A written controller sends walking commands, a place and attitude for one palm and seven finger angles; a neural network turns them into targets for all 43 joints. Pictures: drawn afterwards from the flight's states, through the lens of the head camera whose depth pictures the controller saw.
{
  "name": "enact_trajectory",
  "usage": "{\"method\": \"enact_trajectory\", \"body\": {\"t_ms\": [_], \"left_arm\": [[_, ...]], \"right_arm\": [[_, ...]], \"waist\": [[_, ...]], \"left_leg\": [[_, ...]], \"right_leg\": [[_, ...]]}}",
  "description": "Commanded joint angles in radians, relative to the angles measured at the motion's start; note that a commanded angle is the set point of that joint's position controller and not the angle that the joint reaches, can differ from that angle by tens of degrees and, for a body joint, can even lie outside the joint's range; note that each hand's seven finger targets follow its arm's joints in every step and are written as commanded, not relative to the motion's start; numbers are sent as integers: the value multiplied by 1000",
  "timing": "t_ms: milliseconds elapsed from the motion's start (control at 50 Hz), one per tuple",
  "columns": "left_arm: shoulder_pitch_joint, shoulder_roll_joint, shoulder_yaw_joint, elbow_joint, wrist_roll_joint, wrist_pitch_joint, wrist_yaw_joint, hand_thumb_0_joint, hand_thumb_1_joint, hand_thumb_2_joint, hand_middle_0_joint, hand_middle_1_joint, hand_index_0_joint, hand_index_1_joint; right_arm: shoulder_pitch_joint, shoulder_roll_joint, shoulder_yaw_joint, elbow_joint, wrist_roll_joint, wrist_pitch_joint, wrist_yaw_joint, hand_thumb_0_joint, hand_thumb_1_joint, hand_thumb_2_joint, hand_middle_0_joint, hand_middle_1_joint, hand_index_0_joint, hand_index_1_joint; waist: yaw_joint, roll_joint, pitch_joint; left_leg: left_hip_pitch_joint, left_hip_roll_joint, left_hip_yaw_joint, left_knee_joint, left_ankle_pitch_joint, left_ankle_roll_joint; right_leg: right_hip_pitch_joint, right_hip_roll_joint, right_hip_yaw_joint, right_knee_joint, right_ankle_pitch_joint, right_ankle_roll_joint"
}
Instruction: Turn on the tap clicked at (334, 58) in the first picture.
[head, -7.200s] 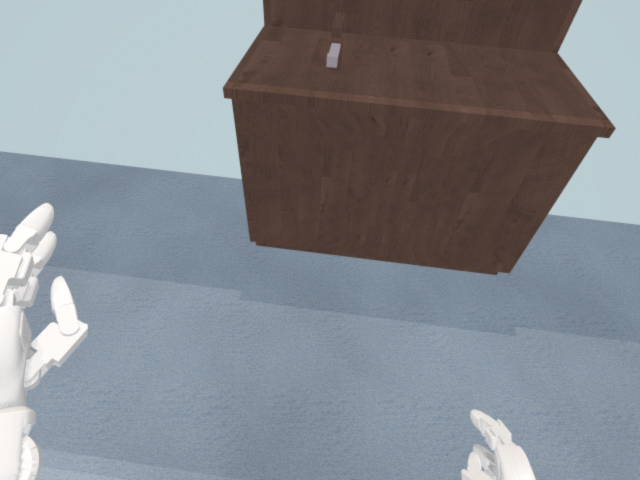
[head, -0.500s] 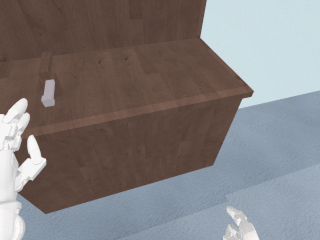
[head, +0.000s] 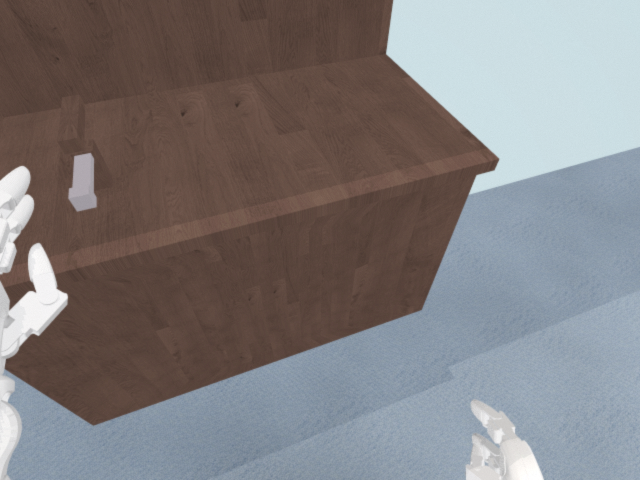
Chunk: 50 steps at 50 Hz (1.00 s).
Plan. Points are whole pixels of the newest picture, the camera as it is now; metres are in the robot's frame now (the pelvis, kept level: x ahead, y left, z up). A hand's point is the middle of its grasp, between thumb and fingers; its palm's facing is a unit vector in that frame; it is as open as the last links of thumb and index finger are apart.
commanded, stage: look again from close up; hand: left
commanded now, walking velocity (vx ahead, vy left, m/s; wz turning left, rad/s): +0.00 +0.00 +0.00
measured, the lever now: (82, 197) +0.48 +0.41 +0.06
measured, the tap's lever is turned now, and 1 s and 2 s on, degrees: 0 0 0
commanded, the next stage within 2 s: shuffle to correct the standing spot in 0.10 s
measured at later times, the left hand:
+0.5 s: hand (66, 257) +0.29 +0.29 +0.16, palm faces +0.45 -0.83 -0.34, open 7.4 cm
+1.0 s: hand (60, 186) +0.37 +0.32 +0.18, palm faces +0.41 -0.84 -0.36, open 7.4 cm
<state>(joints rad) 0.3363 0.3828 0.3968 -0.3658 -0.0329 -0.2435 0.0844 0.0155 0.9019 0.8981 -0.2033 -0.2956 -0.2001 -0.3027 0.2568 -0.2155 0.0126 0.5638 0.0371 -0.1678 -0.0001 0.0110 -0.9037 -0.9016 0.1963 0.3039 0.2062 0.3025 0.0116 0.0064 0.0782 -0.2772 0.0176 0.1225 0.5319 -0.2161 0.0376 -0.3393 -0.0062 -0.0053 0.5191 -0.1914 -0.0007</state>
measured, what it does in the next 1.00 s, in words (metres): walks ahead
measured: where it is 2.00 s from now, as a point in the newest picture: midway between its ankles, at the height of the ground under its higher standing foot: outside the picture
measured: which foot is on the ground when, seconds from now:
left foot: down 0.00-1.00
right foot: down 0.00-0.80, up 0.82-1.00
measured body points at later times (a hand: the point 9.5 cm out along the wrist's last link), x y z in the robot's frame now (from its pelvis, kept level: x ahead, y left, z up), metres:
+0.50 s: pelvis +0.08 +0.03 +0.00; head +0.09 +0.05 +0.45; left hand +0.26 +0.33 +0.17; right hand +0.27 -0.18 -0.06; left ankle +0.05 +0.10 -0.73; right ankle +0.10 -0.12 -0.73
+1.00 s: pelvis +0.15 +0.08 +0.00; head +0.17 +0.10 +0.45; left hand +0.34 +0.36 +0.20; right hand +0.31 -0.13 -0.08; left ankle +0.09 +0.11 -0.73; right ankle +0.20 -0.01 -0.66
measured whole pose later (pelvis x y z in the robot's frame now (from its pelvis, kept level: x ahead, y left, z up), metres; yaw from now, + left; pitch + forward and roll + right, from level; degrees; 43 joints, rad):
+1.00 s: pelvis +0.15 +0.08 +0.00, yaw +3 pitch -1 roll -2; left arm 0.42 0.36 0.38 -0.54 -0.03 -0.22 0.12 0.02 0.89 0.90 -0.21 -0.30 -0.21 -0.30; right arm 0.26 -0.15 0.02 0.57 0.00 -0.10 0.00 0.01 -0.90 -0.90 0.20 0.30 0.21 0.30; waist -0.02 -0.02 0.06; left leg -0.10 -0.07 0.10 0.47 -0.35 0.11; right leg -0.56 0.00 -0.14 1.06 -0.31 -0.02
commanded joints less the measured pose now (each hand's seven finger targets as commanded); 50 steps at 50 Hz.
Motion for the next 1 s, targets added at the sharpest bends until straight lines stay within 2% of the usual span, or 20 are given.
{"method": "enact_trajectory", "body": {"t_ms": [0,100,180,240,340,420,500,600,640,680,700,720,740,760,780,800,840,860,920,980], "left_arm": [[-32,221,153,-251,7,-40,21,0,900,900,-200,-300,-200,-300],[-161,192,125,-312,18,-68,31,0,900,900,-200,-300,-200,-300],[-116,126,59,-285,19,-64,29,0,900,900,-200,-300,-200,-300],[-74,94,20,-230,20,-54,27,0,900,900,-200,-300,-200,-300],[-63,108,29,-197,8,-39,30,0,900,900,-200,-300,-200,-300],[-82,126,50,-249,-1,-44,36,0,900,900,-200,-300,-200,-300],[-60,160,77,-338,-7,-50,46,0,900,900,-200,-300,-200,-300],[16,175,109,-358,-19,-49,54,0,900,900,-200,-300,-200,-300],[35,183,125,-347,-23,-47,57,0,900,900,-200,-300,-200,-300],[36,200,148,-334,-23,-56,64,0,900,900,-200,-300,-200,-300],[25,188,141,-335,-21,-63,66,0,900,900,-200,-300,-200,-300],[3,176,132,-329,-22,-63,66,0,900,900,-200,-300,-200,-300],[-26,165,120,-347,-21,-60,63,0,900,900,-200,-300,-200,-300],[-26,153,110,-383,-24,-63,59,0,900,900,-200,-300,-200,-300],[-66,160,101,-435,-25,-68,57,0,900,900,-200,-300,-200,-300],[-79,161,92,-418,-10,-69,60,0,900,900,-200,-300,-200,-300],[-59,145,74,-394,-2,-57,57,0,900,900,-200,-300,-200,-300],[-45,136,67,-403,-1,-51,54,0,900,900,-200,-300,-200,-300],[26,145,83,-410,1,-48,50,0,900,900,-200,-300,-200,-300],[120,189,148,-381,-4,-37,48,0,900,900,-200,-300,-200,-300]], "right_arm": [[-102,-92,-26,-172,-14,-52,-22,0,-900,-900,200,300,200,300],[-100,-88,-22,-157,-35,-76,-37,0,-900,-900,200,300,200,300],[-96,-83,-20,-145,-37,-88,-30,0,-900,-900,200,300,200,300],[-92,-93,-28,-133,-39,-73,-28,0,-900,-900,200,300,200,300],[-98,-101,-34,-140,-41,-35,-35,0,-900,-900,200,300,200,300],[-109,-100,-36,-148,-37,-16,-41,0,-900,-900,200,300,200,300],[-115,-102,-44,-155,-30,-8,-38,0,-900,-900,200,300,200,300],[-109,-101,-54,-153,-19,10,-23,0,-900,-900,200,300,200,300],[-112,-102,-63,-154,-12,21,-16,0,-900,-900,200,300,200,300],[-137,-97,-64,-150,-11,28,-10,0,-900,-900,200,300,200,300],[-142,-86,-52,-141,-15,35,-6,0,-900,-900,200,300,200,300],[-129,-81,-48,-131,-15,42,-8,0,-900,-900,200,300,200,300],[-107,-80,-49,-122,-13,45,-15,0,-900,-900,200,300,200,300],[-110,-106,-61,-135,-10,39,-24,0,-900,-900,200,300,200,300],[-128,-103,-67,-155,-12,25,-24,0,-900,-900,200,300,200,300],[-102,-94,-65,-141,-34,18,-13,0,-900,-900,200,300,200,300],[-93,-112,-85,-137,-35,20,3,0,-900,-900,200,300,200,300],[-95,-110,-85,-136,-30,20,2,0,-900,-900,200,300,200,300],[-99,-89,-63,-137,-34,13,-7,0,-900,-900,200,300,200,300],[-103,-76,-44,-155,-45,23,-23,0,-900,-900,200,300,200,300]], "waist": [[26,-89,-115],[17,121,-129],[20,108,-155],[18,64,-134],[8,22,-115],[1,74,-146],[-7,90,-237],[-2,46,-275],[12,-67,-280],[29,-134,-215],[31,-145,-171],[9,-126,-141],[-34,-43,-158],[-46,189,-198],[-52,377,-192],[-69,310,-183],[-58,127,-158],[-51,101,-132],[-28,138,-93],[-9,153,-130]], "left_leg": [[-105,67,-111,-208,-315,0],[-50,66,-125,-224,-308,3],[5,49,-124,-217,-208,-11],[-18,51,-136,-228,-277,-8],[-16,46,-155,-181,-229,6],[33,61,-164,-133,-54,14],[110,54,-127,17,346,-6],[90,42,-96,163,533,-27],[-45,-2,-52,309,460,-39],[-246,-49,-39,369,26,-46],[-298,-20,-87,285,-226,-28],[-213,8,-119,140,-276,-7],[14,-12,-89,-44,-92,5],[250,78,-250,-92,190,56],[444,232,-439,-150,566,94],[516,263,-541,-147,719,77],[495,241,-427,-120,630,77],[433,212,-362,-140,574,89],[294,159,-247,-201,586,26],[203,134,-147,-157,715,-67]], "right_leg": [[141,-20,59,-126,-252,-1],[144,-12,77,-127,-182,-18],[160,-5,76,-148,-89,-21],[147,0,63,-149,-157,-23],[111,-11,64,-120,-160,-40],[125,-14,23,-11,17,-46],[174,-47,17,82,294,-55],[232,-65,29,127,380,-75],[332,-124,122,104,447,-128],[430,-238,286,55,523,-209],[422,-283,311,58,503,-205],[323,-273,276,87,404,-164],[158,-186,155,177,286,-100],[-60,-28,-7,372,154,-17],[-317,36,-65,608,-298,20],[-434,41,-30,765,-380,-7],[-507,4,-24,861,-299,-29],[-497,0,-53,821,-260,-26],[-367,-7,-125,563,-131,-21],[-117,19,-171,257,30,-39]]}}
